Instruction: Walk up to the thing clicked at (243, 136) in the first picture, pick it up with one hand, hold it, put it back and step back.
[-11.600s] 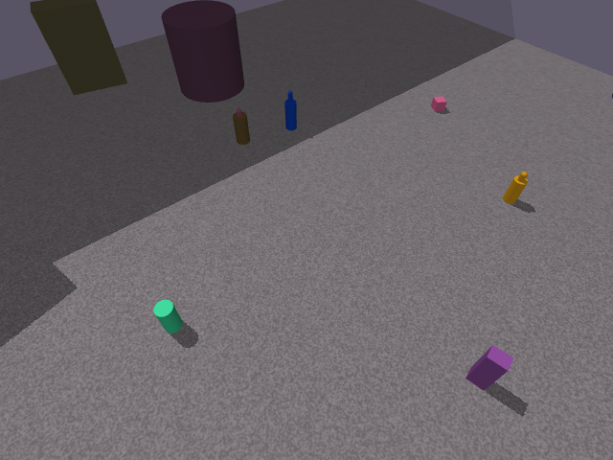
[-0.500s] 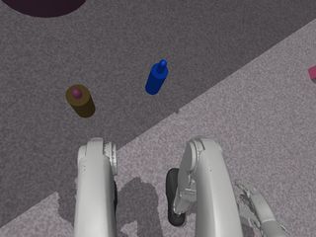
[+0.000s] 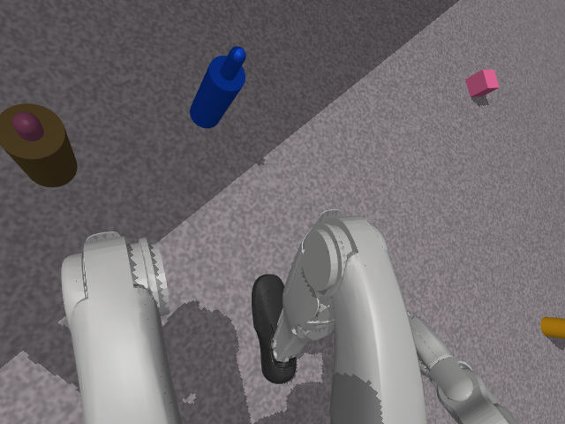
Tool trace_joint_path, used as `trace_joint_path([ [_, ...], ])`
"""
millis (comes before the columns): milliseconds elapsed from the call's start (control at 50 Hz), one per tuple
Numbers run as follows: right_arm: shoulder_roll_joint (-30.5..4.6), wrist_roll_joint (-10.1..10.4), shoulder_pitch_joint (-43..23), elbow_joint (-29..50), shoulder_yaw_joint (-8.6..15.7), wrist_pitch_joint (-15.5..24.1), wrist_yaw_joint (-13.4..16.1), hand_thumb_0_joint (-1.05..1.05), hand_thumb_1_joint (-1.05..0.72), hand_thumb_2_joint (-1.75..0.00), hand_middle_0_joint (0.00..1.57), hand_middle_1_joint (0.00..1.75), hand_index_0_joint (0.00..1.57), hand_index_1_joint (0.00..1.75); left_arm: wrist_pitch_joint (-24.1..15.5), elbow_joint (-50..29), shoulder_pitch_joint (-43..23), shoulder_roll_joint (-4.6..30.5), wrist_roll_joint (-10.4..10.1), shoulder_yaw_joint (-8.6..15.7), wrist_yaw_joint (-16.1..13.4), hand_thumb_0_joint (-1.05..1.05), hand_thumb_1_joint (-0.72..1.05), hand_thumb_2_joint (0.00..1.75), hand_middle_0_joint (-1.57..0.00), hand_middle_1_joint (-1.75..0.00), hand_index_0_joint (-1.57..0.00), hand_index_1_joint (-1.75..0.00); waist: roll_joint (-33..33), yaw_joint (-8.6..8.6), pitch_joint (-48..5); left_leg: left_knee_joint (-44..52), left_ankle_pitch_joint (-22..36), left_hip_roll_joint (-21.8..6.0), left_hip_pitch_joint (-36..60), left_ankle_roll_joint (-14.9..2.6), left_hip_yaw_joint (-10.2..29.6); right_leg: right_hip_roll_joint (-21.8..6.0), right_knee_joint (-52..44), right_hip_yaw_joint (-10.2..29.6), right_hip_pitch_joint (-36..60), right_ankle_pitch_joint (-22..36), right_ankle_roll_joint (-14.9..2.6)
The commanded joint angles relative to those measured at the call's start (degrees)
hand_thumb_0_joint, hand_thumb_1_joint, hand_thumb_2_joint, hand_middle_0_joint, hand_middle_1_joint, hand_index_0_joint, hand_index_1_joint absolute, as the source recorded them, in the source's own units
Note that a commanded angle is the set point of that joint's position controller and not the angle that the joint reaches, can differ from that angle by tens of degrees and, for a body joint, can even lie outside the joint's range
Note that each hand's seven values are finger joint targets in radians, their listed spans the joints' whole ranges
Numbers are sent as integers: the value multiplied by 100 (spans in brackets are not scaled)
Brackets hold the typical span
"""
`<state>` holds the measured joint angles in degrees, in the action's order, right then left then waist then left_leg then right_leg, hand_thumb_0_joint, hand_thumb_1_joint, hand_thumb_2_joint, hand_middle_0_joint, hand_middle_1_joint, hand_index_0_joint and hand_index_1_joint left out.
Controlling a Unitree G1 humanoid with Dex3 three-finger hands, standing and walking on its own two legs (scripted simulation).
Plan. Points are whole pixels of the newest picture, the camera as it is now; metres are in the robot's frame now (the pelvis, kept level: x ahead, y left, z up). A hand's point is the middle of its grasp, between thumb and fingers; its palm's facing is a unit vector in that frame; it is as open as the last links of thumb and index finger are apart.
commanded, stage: close in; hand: left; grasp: from the side
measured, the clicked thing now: (40, 146) +0.46 +0.27 -0.21
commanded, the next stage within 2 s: rest palm in 0.72 s
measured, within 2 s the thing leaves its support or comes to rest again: leaves its support in 1.94 s
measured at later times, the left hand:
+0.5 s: hand (20, 173) +0.41 +0.28 -0.18, palm faces +0.21 -0.98 +0.02, open 17.7 cm
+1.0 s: hand (44, 168) +0.43 +0.26 -0.20, palm faces +0.27 -0.96 +0.01, open 16.9 cm
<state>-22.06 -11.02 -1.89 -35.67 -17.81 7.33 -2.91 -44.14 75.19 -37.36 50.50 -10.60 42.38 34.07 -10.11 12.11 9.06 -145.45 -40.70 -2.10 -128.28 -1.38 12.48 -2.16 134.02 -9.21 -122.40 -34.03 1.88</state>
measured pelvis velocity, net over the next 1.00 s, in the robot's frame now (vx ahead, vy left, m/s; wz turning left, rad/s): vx -0.01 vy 0.01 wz -0.08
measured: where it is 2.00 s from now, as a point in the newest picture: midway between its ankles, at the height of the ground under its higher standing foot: (211, 370)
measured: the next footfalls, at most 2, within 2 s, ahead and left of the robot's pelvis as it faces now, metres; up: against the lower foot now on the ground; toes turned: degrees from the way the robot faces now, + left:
none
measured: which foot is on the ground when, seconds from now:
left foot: down 0.00-1.00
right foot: down 0.00-1.00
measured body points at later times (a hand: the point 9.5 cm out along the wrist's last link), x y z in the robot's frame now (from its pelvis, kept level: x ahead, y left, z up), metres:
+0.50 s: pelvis -0.01 +0.01 -0.02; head +0.21 +0.17 +0.32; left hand +0.40 +0.33 -0.18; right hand +0.14 -0.25 -0.06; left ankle +0.08 +0.12 -0.28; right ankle +0.14 -0.13 -0.28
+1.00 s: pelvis -0.01 +0.01 -0.02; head +0.23 +0.18 +0.31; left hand +0.41 +0.31 -0.20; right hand +0.14 -0.25 -0.06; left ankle +0.08 +0.12 -0.28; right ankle +0.14 -0.13 -0.28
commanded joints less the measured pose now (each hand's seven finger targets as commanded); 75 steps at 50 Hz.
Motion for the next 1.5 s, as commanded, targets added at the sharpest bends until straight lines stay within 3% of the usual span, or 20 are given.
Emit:
trace_joint_path([
  [0,-1887,-151,360,202,438,-88,68,0,-94,-91,20,30,20,30,-794,-746,-970,1573,-177,18,-281,0,-61,8,-6,-9,-4,-11,3032,205,-3639,1853,1237,-137,2997,284,-184,318,-694,-506,1473,758,-345],
  [40,-1880,-237,271,210,314,-123,29,0,-94,-91,20,30,20,30,-975,-509,-948,1310,-168,-186,-413,0,-61,7,-6,-9,-5,-11,2870,327,-3508,1709,1216,-150,2913,276,-166,348,-698,-557,1597,792,-322],
  [100,-1983,-327,90,248,162,-181,-16,0,-95,-91,20,30,20,30,-1280,-469,-945,1479,-146,-106,-654,0,-61,0,-7,-7,-7,-7,2841,323,-3392,1635,1155,-135,2810,279,-118,382,-660,-643,1788,827,-294],
  [160,-2054,-419,-99,276,54,-230,-71,0,-95,-91,20,30,20,30,-1519,-300,-1042,1243,-140,-253,-910,0,-61,0,-7,-7,-7,-7,2813,456,-3113,1588,899,-157,2682,284,-32,415,-644,-721,1712,712,-281],
  [200,-2066,-481,-136,275,-19,-266,-109,0,-95,-91,20,30,20,30,-1652,-280,-1012,1410,-81,-180,-1145,0,-61,0,-7,-7,-7,-6,2770,450,-2970,1510,717,-145,2461,253,-57,441,-691,-740,1885,638,-254],
  [240,-2078,-549,-203,281,-65,-298,-144,0,-95,-91,20,30,20,30,-1750,-265,-924,1362,0,-239,-1326,0,-61,0,-7,-7,-7,-6,2869,427,-2935,1529,703,-168,2531,284,-7,457,-637,-777,1869,656,-259],
  [280,-2080,-600,-201,285,-77,-341,-179,0,-95,-91,20,30,20,30,-1795,-110,-878,1065,69,-445,-1464,0,-61,0,-7,-6,-7,-6,2824,574,-2840,1531,729,-174,2534,301,39,473,-644,-837,1865,722,-249],
  [400,-2111,-705,-401,376,-171,-437,-231,0,-95,-91,20,30,20,30,-1977,-42,-952,690,67,-949,-1741,0,-61,1,-6,-7,-6,-6,2549,771,-2512,1480,459,-180,2232,252,187,486,-644,-920,1773,625,-211],
  [440,-2107,-735,-383,396,-199,-480,-256,0,-94,-91,20,30,20,30,-2013,88,-809,618,54,-951,-1864,0,-61,2,-6,-6,-6,-6,2497,706,-2520,1495,503,-185,2303,273,240,501,-628,-947,1818,667,-205],
  [480,-2126,-754,-423,435,-238,-509,-273,0,-94,-91,20,30,20,30,-2084,161,-995,578,93,-1056,-1992,0,-61,3,-5,-7,-5,-7,2469,789,-2358,1543,361,-195,2242,278,321,501,-612,-988,1713,580,-202],
  [580,-2102,-847,-495,436,-342,-597,-294,0,-93,-91,20,30,20,30,-2258,141,-1036,790,242,-1066,-2286,0,-61,5,-5,-7,-5,-7,2624,739,-2321,1519,344,-204,2290,289,341,533,-602,-978,1801,604,-194],
  [660,-2121,-892,-542,460,-385,-652,-304,0,-93,-91,20,30,20,30,-2359,184,-1113,746,302,-1138,-2475,0,-59,9,-6,-9,-6,-9,2612,813,-2164,1508,257,-209,2184,281,358,542,-620,-993,1779,576,-190],
  [780,-2108,-984,-478,424,-447,-737,-334,0,-92,-91,20,30,20,30,-2435,214,-1051,649,422,-1227,-2762,0,-54,12,-6,-10,-5,-10,2678,882,-2378,1461,693,-214,2426,322,425,561,-560,-1048,2028,951,-178],
  [920,-2087,-1006,-542,446,-512,-800,-382,0,-90,-91,20,30,20,30,-2457,354,-1109,590,468,-1362,-3045,0,-38,21,-12,-13,-10,-14,2510,963,-2263,1380,534,-194,2259,279,417,601,-654,-1070,2043,871,-160],
  [980,-2089,-1017,-575,440,-557,-815,-381,0,-90,-90,20,30,20,30,-2520,256,-1278,781,521,-1337,-3150,0,-17,33,-31,-31,-30,-31,2586,978,-2237,1399,542,-211,2270,290,459,606,-635,-1094,2014,873,-160],
  [1240,-2081,-1063,-592,471,-648,-949,-387,0,-88,-90,20,30,20,30,-2441,577,-1286,879,705,-1409,-3385,0,29,67,-61,-62,-61,-63,2661,1048,-2161,1434,631,-251,2365,304,529,646,-656,-1144,2027,958,-165],
  [1300,-2105,-1050,-627,483,-646,-953,-391,0,-87,-89,20,30,20,30,-2445,541,-1443,819,709,-1479,-3411,0,40,74,-69,-69,-68,-69,2619,1135,-2010,1489,521,-261,2302,303,592,625,-642,-1166,1906,891,-159],
  [1360,-2095,-1050,-581,472,-660,-974,-394,0,-88,-90,20,30,20,30,-2422,520,-1517,922,721,-1469,-3433,0,34,83,-81,-84,-81,-84,2645,1141,-2184,1426,714,-273,2416,302,573,645,-658,-1144,1999,1031,-158],
  [1480,-2105,-1055,-620,461,-671,-994,-393,0,-89,-90,20,30,20,30,-2429,566,-1730,871,775,-1597,-3418,0,39,101,-101,-105,-101,-105,2675,1246,-1991,1497,510,-279,2366,301,630,627,-655,-1166,1852,903,-160],
])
